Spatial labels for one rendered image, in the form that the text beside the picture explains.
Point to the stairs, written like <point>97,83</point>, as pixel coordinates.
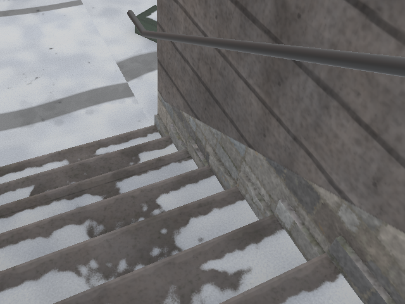
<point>129,219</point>

